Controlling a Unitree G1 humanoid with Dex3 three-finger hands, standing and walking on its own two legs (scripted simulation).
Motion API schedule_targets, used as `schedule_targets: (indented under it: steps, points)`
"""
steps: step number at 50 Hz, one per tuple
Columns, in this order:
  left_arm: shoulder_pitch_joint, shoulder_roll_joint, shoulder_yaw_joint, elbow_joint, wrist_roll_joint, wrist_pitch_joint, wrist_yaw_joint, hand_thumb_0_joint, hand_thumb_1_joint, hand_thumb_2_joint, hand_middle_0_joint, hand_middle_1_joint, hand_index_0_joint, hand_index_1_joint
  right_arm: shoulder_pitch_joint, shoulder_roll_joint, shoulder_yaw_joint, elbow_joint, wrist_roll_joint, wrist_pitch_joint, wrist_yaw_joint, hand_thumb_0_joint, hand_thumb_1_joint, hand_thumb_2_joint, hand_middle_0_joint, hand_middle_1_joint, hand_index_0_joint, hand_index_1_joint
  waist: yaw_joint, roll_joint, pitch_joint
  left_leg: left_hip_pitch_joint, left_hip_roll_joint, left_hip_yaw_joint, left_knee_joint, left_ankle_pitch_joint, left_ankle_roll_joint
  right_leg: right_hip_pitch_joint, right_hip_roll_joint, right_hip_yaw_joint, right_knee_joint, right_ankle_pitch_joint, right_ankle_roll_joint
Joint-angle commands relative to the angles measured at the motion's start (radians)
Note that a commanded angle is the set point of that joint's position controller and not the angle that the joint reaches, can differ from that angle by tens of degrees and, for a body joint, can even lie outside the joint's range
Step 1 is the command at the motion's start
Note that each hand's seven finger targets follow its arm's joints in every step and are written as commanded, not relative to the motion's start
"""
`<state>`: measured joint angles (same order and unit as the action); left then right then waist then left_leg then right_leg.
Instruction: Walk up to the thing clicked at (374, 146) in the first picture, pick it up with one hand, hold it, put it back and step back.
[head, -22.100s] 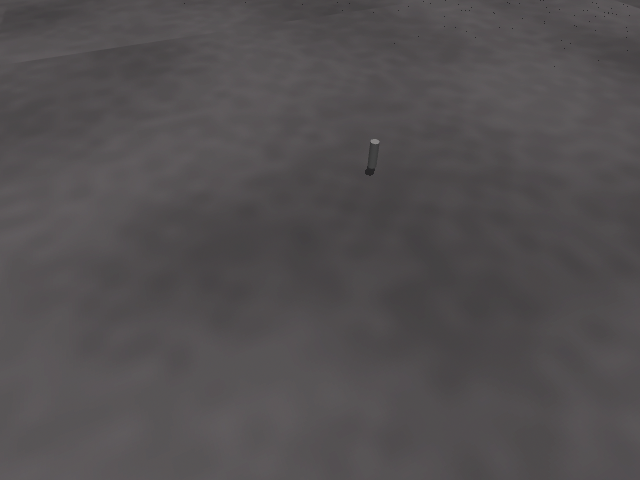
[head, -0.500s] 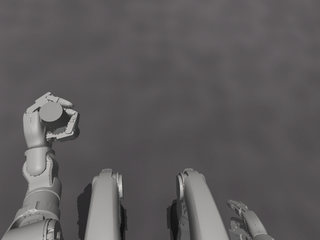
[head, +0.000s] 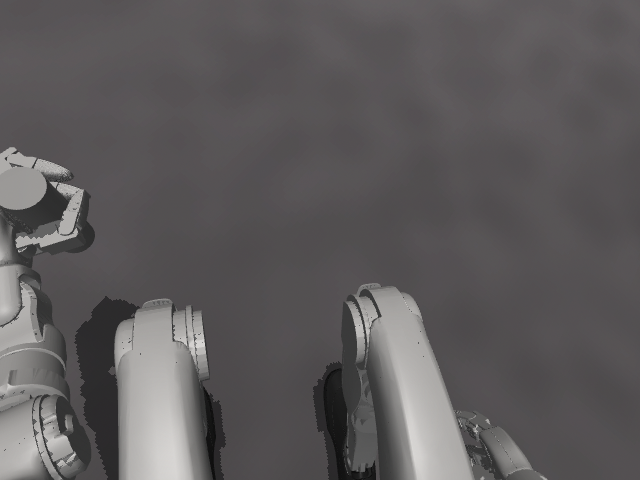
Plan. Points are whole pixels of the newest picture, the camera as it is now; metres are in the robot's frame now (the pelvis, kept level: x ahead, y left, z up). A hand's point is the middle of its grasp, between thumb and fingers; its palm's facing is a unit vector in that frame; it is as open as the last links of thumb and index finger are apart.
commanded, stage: crouch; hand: left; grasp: from the side
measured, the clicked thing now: (52, 216) +0.43 +0.29 -0.07
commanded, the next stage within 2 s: lower in 0.44 s
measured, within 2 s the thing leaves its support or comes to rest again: rests again in 1.78 s
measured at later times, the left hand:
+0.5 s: hand (74, 225) +0.44 +0.28 -0.12, palm faces +0.27 -0.96 -0.01, open 5.8 cm
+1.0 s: hand (94, 236) +0.44 +0.28 -0.19, palm faces +0.28 -0.96 +0.00, open 5.8 cm
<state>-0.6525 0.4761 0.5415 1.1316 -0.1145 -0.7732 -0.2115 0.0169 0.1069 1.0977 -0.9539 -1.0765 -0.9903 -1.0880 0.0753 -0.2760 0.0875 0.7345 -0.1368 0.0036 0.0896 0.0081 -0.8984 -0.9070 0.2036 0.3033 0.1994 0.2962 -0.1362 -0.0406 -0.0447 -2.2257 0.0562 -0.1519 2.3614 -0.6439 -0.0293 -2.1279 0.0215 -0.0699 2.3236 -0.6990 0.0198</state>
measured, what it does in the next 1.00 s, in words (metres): lowers itself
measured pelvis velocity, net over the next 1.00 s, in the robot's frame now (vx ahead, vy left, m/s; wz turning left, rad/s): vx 0.00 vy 0.01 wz -0.12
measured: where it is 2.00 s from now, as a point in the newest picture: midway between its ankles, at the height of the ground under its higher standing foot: (276, 463)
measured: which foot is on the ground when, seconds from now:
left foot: down 0.00-1.00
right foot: down 0.00-1.00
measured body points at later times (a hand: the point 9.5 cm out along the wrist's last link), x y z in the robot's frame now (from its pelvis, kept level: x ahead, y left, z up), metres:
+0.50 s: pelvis +0.01 +0.01 -0.04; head +0.23 +0.10 +0.34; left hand +0.42 +0.33 -0.12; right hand +0.13 -0.27 -0.13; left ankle +0.10 +0.14 -0.31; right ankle +0.10 -0.12 -0.31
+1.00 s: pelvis +0.00 +0.01 -0.05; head +0.23 +0.13 +0.31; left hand +0.42 +0.33 -0.19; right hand +0.13 -0.26 -0.12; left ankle +0.10 +0.14 -0.31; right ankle +0.10 -0.12 -0.31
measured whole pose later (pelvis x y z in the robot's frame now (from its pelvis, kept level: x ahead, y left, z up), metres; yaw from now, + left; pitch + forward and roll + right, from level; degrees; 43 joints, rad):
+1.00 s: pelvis +0.00 +0.01 -0.05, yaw -7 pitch +18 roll -13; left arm -0.62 0.71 0.61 1.30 -0.13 -0.94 -0.16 0.02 0.10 1.10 -0.96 -1.07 -1.00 -1.08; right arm -0.09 -0.34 0.35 0.63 -0.28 0.03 0.13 0.00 -0.91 -0.90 0.21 0.30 0.20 0.30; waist -0.22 -0.19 0.20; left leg -2.27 0.05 -0.32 2.61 -0.69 -0.04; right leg -2.11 0.08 -0.18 2.46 -0.69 0.05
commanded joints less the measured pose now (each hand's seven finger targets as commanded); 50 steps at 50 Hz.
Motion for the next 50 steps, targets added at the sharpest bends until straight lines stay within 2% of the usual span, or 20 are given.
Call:
schedule_targets:
  steps: [1, 5, 6, 7, 9, 10, 14, 16, 23, 27, 28, 30, 32, 35, 39, 41, 43, 44, 48, 50]
  points:
    - [-0.296, 0.275, 0.045, -0.228, -0.026, -0.093, -0.008, 0.0, 0.512, 1.205, -1.226, -1.291, -1.236, -1.286, 0.088, -0.241, -0.062, -0.058, -0.004, -0.013, -0.019, 0.0, -0.886, -0.901, 0.2, 0.3, 0.2, 0.3, 0.009, 0.213, -0.639, 0.422, -0.016, 0.09, -0.227, 0.014, 0.037, 0.286, 0.035, -0.071, -0.239, 0.107, -0.05]
    - [-0.281, 0.268, 0.037, -0.211, -0.025, -0.095, -0.013, 0.0, 0.548, 1.224, -1.236, -1.31, -1.248, -1.303, 0.096, -0.254, -0.047, -0.052, -0.016, -0.008, -0.014, 0.0, -0.89, -0.902, 0.2, 0.3, 0.2, 0.3, -0.009, 0.234, -0.628, 0.423, -0.01, 0.076, -0.192, 0.065, 0.031, 0.285, 0.041, -0.085, -0.203, 0.157, -0.051]
    - [-0.283, 0.283, 0.048, -0.219, -0.023, -0.098, -0.011, 0.0, 0.526, 1.223, -1.227, -1.302, -1.237, -1.296, 0.087, -0.254, -0.045, -0.053, -0.018, -0.006, -0.014, 0.0, -0.89, -0.902, 0.2, 0.3, 0.2, 0.3, -0.003, 0.226, -0.618, 0.415, -0.01, 0.075, -0.187, 0.059, 0.032, 0.271, 0.042, -0.086, -0.204, 0.15, -0.05]
    - [-0.286, 0.273, 0.034, -0.211, -0.023, -0.099, -0.014, 0.0, 0.52, 1.218, -1.227, -1.307, -1.24, -1.299, 0.082, -0.258, -0.041, -0.054, -0.022, -0.006, -0.013, 0.0, -0.893, -0.902, 0.2, 0.3, 0.2, 0.3, -0.019, 0.235, -0.602, 0.404, -0.009, 0.07, -0.178, 0.046, 0.033, 0.266, 0.044, -0.089, -0.197, 0.143, -0.05]
    - [-0.278, 0.306, 0.058, -0.221, -0.022, -0.103, -0.011, 0.0, 0.529, 1.22, -1.237, -1.31, -1.249, -1.302, 0.082, -0.263, -0.034, -0.053, -0.029, -0.004, -0.01, 0.0, -0.893, -0.902, 0.2, 0.3, 0.2, 0.3, -0.01, 0.241, -0.612, 0.406, -0.008, 0.066, -0.162, 0.064, 0.031, 0.277, 0.046, -0.093, -0.184, 0.162, -0.049]
    - [-0.287, 0.317, 0.05, -0.222, -0.019, -0.107, -0.011, 0.0, 0.532, 1.213, -1.221, -1.298, -1.235, -1.289, 0.068, -0.268, -0.03, -0.053, -0.031, -0.001, -0.01, 0.0, -0.892, -0.902, 0.2, 0.3, 0.2, 0.3, -0.01, 0.258, -0.589, 0.397, -0.006, 0.064, -0.16, 0.042, 0.031, 0.251, 0.046, -0.096, -0.176, 0.142, -0.05]
    - [-0.249, 0.301, 0.064, -0.202, -0.036, -0.115, -0.006, 0.0, 0.545, 1.232, -1.234, -1.313, -1.246, -1.305, 0.048, -0.279, -0.019, -0.066, -0.041, 0.0, -0.004, 0.0, -0.892, -0.902, 0.2, 0.3, 0.2, 0.3, -0.017, 0.234, -0.559, 0.37, -0.006, 0.056, -0.137, 0.029, 0.032, 0.255, 0.05, -0.112, -0.164, 0.135, -0.046]
    - [-0.242, 0.335, 0.073, -0.234, -0.033, -0.122, -0.004, 0.0, 0.54, 1.217, -1.252, -1.319, -1.266, -1.309, 0.053, -0.286, -0.018, -0.062, -0.045, 0.005, -0.004, 0.0, -0.898, -0.903, 0.2, 0.3, 0.2, 0.3, -0.009, 0.253, -0.585, 0.379, -0.004, 0.054, -0.129, 0.05, 0.029, 0.271, 0.054, -0.111, -0.155, 0.155, -0.046]
    - [-0.193, 0.303, 0.057, -0.238, -0.029, -0.128, 0.011, 0.0, 0.579, 1.253, -1.267, -1.337, -1.279, -1.329, 0.04, -0.303, -0.004, -0.067, -0.061, 0.012, 0.006, 0.0, -0.901, -0.905, 0.2, 0.3, 0.2, 0.3, -0.028, 0.291, -0.575, 0.431, 0.002, 0.028, -0.111, 0.12, 0.018, 0.256, 0.055, -0.134, -0.117, 0.215, -0.049]
    - [-0.193, 0.325, 0.052, -0.253, -0.021, -0.135, 0.017, 0.0, 0.582, 1.25, -1.285, -1.347, -1.297, -1.339, 0.034, -0.312, 0.009, -0.067, -0.069, 0.02, 0.009, 0.0, -0.904, -0.905, 0.2, 0.3, 0.2, 0.3, -0.035, 0.322, -0.57, 0.453, 0.006, 0.016, -0.106, 0.159, 0.011, 0.26, 0.055, -0.141, -0.1, 0.244, -0.051]
    - [-0.204, 0.333, 0.05, -0.269, -0.025, -0.138, 0.018, 0.0, 0.519, 1.212, -1.315, -1.373, -1.331, -1.36, 0.029, -0.308, 0.014, -0.07, -0.071, 0.023, 0.01, 0.0, -0.917, -0.906, 0.199, 0.3, 0.2, 0.3, -0.036, 0.313, -0.58, 0.436, 0.006, 0.017, -0.092, 0.151, 0.015, 0.275, 0.057, -0.137, -0.105, 0.243, -0.048]
    - [-0.161, 0.312, 0.047, -0.185, -0.025, -0.132, 0.025, 0.0, 0.485, 1.205, -1.297, -1.367, -1.314, -1.354, 0.015, -0.312, 0.025, -0.078, -0.071, 0.025, 0.011, 0.0, -0.918, -0.906, 0.199, 0.3, 0.2, 0.3, -0.048, 0.282, -0.517, 0.398, 0.005, 0.012, -0.092, 0.123, 0.017, 0.253, 0.058, -0.146, -0.103, 0.221, -0.048]
    - [-0.207, 0.314, 0.04, -0.159, -0.037, -0.148, 0.033, 0.0, 0.488, 1.214, -1.31, -1.377, -1.328, -1.363, -0.002, -0.318, 0.043, -0.083, -0.076, 0.025, 0.011, 0.0, -0.916, -0.905, 0.199, 0.3, 0.2, 0.3, -0.077, 0.245, -0.474, 0.347, 0.006, 0.007, -0.064, 0.08, 0.026, 0.255, 0.063, -0.148, -0.113, 0.2, -0.041]
    - [-0.217, 0.382, 0.068, -0.136, -0.035, -0.178, 0.044, 0.0, 0.48, 1.195, -1.315, -1.371, -1.336, -1.354, -0.027, -0.327, 0.068, -0.096, -0.087, 0.026, 0.012, 0.0, -0.914, -0.903, 0.199, 0.3, 0.2, 0.3, -0.07, 0.251, -0.467, 0.349, 0.01, 0.0, -0.055, 0.063, 0.024, 0.27, 0.068, -0.155, -0.11, 0.183, -0.04]
    - [-0.229, 0.412, 0.059, -0.078, -0.021, -0.215, 0.044, 0.0, 0.51, 1.196, -1.32, -1.368, -1.342, -1.349, -0.061, -0.342, 0.1, -0.11, -0.109, 0.025, 0.014, 0.0, -0.907, -0.901, 0.2, 0.3, 0.2, 0.3, -0.094, 0.256, -0.428, 0.342, 0.015, -0.013, -0.05, 0.026, 0.023, 0.269, 0.073, -0.171, -0.106, 0.157, -0.039]
    - [-0.206, 0.45, 0.09, -0.063, -0.026, -0.231, 0.048, 0.0, 0.5, 1.181, -1.289, -1.344, -1.31, -1.326, -0.067, -0.355, 0.116, -0.117, -0.117, 0.026, 0.015, 0.0, -0.907, -0.901, 0.2, 0.3, 0.2, 0.3, -0.085, 0.281, -0.44, 0.374, 0.018, -0.021, -0.054, 0.048, 0.015, 0.286, 0.076, -0.182, -0.095, 0.172, -0.04]
    - [-0.204, 0.447, 0.079, -0.044, -0.029, -0.245, 0.042, 0.0, 0.503, 1.16, -1.27, -1.327, -1.294, -1.306, -0.084, -0.367, 0.132, -0.123, -0.127, 0.025, 0.016, 0.0, -0.91, -0.901, 0.2, 0.3, 0.2, 0.3, -0.103, 0.306, -0.436, 0.397, 0.021, -0.032, -0.049, 0.066, 0.01, 0.286, 0.077, -0.191, -0.082, 0.19, -0.04]
    - [-0.198, 0.467, 0.095, -0.033, -0.029, -0.25, 0.048, 0.0, 0.494, 1.151, -1.27, -1.321, -1.294, -1.299, -0.087, -0.371, 0.136, -0.125, -0.13, 0.024, 0.015, 0.0, -0.912, -0.901, 0.2, 0.3, 0.2, 0.3, -0.098, 0.301, -0.423, 0.388, 0.022, -0.032, -0.047, 0.067, 0.01, 0.287, 0.077, -0.191, -0.084, 0.193, -0.04]
    - [-0.193, 0.483, 0.096, -0.012, -0.03, -0.269, 0.056, 0.0, 0.475, 1.145, -1.253, -1.307, -1.275, -1.288, -0.101, -0.386, 0.166, -0.132, -0.148, 0.027, 0.016, 0.0, -0.915, -0.903, 0.2, 0.3, 0.2, 0.3, -0.113, 0.336, -0.406, 0.419, 0.028, -0.049, -0.044, 0.111, 0.001, 0.305, 0.081, -0.207, -0.069, 0.231, -0.04]
    - [-0.192, 0.486, 0.089, 0.009, -0.024, -0.278, 0.063, 0.0, 0.505, 1.15, -1.254, -1.307, -1.277, -1.287, -0.114, -0.39, 0.175, -0.136, -0.154, 0.028, 0.017, 0.0, -0.914, -0.902, 0.2, 0.3, 0.2, 0.3, -0.122, 0.331, -0.375, 0.394, 0.027, -0.056, -0.04, 0.088, 0.002, 0.298, 0.081, -0.212, -0.069, 0.219, -0.039]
